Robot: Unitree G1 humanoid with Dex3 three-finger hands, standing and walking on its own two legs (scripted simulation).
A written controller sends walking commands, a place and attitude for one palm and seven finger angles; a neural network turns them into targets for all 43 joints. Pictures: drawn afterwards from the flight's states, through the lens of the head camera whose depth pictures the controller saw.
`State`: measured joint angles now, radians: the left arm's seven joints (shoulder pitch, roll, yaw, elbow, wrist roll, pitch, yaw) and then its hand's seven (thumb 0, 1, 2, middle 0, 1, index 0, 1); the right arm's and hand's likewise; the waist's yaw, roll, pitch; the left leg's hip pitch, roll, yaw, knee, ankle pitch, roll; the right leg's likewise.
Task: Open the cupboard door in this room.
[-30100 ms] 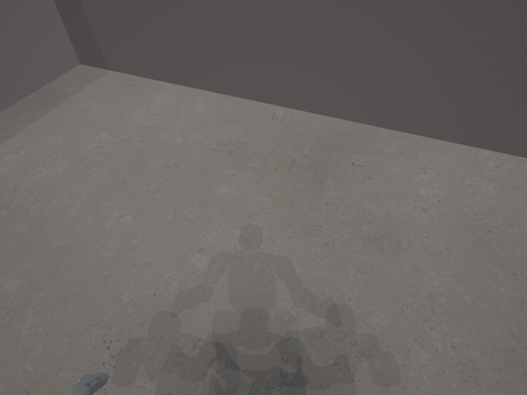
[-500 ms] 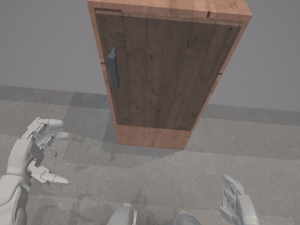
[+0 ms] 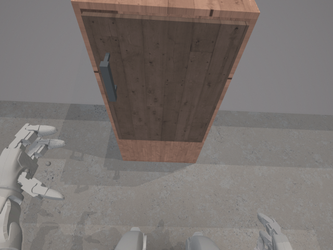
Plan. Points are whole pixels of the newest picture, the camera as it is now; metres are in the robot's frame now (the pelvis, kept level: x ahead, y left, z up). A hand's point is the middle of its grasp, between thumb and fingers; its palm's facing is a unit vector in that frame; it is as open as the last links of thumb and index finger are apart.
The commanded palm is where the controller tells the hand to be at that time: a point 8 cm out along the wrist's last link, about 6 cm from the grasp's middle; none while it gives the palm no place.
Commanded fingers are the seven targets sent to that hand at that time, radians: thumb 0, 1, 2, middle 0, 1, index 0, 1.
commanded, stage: raise the hand with hooked fingers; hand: left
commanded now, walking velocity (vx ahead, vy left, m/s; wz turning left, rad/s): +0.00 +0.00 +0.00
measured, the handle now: (110, 78) +0.57 +0.19 +0.03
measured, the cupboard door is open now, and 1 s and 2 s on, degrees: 0 0 0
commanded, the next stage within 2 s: move the hooked fingers beside the handle in 0.24 s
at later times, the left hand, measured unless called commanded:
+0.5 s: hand (53, 158) +0.30 +0.27 +0.04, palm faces +0.03 -1.00 -0.01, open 14.0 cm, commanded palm +0.29 +0.32 +0.05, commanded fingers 0.00 -0.50 0.30 -0.30 -1.20 -0.30 -1.20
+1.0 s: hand (66, 127) +0.38 +0.26 +0.04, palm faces +0.00 -1.00 -0.01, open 14.0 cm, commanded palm +0.36 +0.31 +0.04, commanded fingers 0.00 -0.50 0.30 -0.30 -1.20 -0.30 -1.20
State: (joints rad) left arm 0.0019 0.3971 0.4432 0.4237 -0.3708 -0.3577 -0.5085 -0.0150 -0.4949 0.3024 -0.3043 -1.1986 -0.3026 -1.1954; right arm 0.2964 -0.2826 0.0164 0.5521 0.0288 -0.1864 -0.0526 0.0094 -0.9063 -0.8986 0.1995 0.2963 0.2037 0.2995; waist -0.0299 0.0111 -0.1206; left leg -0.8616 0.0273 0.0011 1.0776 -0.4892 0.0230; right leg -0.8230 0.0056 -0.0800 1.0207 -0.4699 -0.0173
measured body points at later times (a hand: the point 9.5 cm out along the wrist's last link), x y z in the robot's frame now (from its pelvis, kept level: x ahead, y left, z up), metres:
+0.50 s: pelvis +0.00 +0.00 -0.01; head +0.08 +0.01 +0.44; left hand +0.30 +0.32 +0.04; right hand +0.16 -0.25 -0.09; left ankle +0.02 +0.10 -0.67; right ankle +0.01 -0.11 -0.67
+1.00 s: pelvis +0.00 +0.01 -0.01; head +0.10 +0.03 +0.43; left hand +0.38 +0.32 +0.04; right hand +0.10 -0.26 -0.10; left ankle +0.02 +0.10 -0.67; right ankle +0.01 -0.11 -0.67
